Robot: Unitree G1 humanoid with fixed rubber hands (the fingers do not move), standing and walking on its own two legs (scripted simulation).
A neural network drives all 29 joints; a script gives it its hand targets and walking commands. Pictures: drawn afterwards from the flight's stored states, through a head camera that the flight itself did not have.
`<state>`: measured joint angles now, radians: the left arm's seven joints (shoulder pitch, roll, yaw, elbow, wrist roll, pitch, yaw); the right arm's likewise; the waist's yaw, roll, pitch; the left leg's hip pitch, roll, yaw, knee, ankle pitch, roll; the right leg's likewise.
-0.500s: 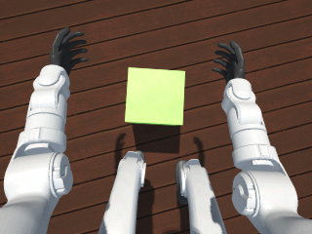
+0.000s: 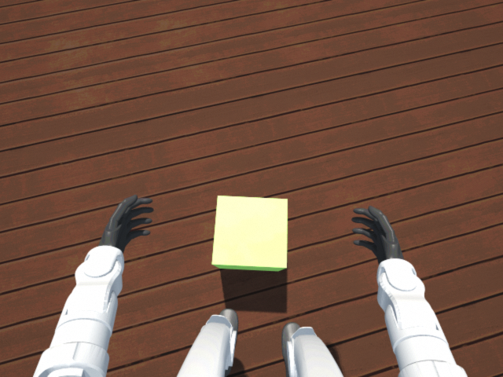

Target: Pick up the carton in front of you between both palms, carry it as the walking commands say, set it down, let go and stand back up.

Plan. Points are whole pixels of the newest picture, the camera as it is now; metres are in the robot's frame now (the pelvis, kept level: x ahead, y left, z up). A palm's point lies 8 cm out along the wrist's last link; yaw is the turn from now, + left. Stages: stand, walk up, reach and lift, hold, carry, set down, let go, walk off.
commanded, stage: let go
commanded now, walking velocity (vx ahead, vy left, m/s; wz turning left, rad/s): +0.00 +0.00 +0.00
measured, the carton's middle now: (250, 236) +0.40 +0.03 -0.60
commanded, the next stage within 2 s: stand in 0.80 s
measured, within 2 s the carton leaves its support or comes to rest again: neither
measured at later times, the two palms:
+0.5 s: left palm (106, 331) +0.19 +0.20 -0.02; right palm (484, 347) +0.20 -0.26 -0.01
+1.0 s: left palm (65, 338) +0.18 +0.26 -0.03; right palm (502, 366) +0.17 -0.29 -0.03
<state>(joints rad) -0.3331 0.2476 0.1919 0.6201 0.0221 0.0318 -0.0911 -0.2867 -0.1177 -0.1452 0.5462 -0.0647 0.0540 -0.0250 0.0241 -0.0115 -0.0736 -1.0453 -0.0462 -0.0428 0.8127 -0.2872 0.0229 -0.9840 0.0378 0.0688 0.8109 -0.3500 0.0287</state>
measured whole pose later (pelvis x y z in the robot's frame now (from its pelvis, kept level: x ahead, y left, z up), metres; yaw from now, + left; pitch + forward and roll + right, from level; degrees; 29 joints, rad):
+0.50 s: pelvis +0.04 -0.03 +0.05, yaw +1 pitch +0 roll +1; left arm 0.24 0.21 0.05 0.44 0.00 0.07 -0.07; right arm 0.24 -0.21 -0.04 0.44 0.00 0.07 0.06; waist 0.00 -0.02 0.05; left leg -0.18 -0.02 -0.06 0.42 -0.23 -0.01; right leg -0.14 0.04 0.06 0.44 -0.30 -0.02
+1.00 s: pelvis +0.04 -0.02 +0.05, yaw +0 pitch -1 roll +0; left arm 0.21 0.32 0.06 0.60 0.04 0.05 0.00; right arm 0.19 -0.29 -0.05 0.69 -0.04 0.03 -0.02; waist 0.00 -0.02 0.02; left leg -0.21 -0.02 -0.04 0.52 -0.29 0.00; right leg -0.15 0.04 0.06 0.49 -0.33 -0.01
